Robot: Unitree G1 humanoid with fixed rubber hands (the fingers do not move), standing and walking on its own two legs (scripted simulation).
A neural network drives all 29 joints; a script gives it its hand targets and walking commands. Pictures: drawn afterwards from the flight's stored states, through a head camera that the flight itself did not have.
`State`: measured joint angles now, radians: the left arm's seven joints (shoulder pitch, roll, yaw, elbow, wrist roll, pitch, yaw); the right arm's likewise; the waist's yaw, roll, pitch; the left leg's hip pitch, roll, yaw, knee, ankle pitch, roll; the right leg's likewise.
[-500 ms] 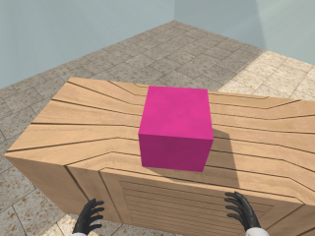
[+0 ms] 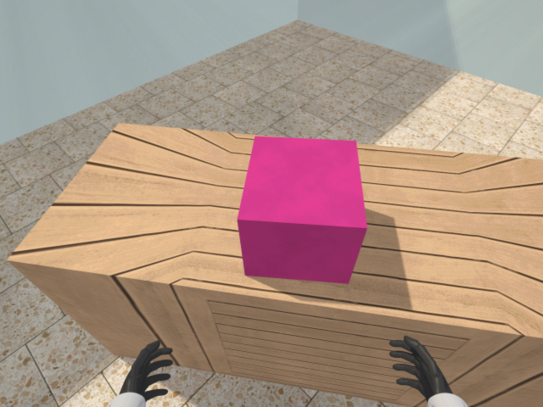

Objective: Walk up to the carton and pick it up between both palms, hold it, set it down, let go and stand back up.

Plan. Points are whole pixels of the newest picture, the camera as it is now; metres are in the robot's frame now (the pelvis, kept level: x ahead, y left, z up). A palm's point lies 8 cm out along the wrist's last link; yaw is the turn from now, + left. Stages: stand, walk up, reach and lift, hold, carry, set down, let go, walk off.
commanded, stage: set down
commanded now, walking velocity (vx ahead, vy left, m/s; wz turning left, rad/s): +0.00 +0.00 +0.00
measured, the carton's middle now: (300, 208) +0.49 -0.05 -0.04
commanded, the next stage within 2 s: let go in 0.70 s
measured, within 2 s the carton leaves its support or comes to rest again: neither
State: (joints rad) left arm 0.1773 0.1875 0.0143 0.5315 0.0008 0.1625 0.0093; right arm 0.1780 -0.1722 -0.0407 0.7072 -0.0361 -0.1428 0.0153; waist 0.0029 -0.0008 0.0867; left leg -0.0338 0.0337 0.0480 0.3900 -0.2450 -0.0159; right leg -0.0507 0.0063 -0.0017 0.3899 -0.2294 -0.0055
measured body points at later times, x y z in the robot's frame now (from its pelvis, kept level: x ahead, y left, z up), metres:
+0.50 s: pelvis +0.00 +0.00 +0.00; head +0.00 +0.00 +0.45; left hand +0.17 +0.22 -0.09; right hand +0.17 -0.23 -0.09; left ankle -0.01 +0.12 -0.74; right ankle +0.00 -0.12 -0.74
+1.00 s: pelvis +0.00 +0.00 +0.00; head -0.01 +0.01 +0.45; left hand +0.17 +0.23 -0.09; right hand +0.17 -0.23 -0.09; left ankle -0.01 +0.12 -0.74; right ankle +0.00 -0.12 -0.74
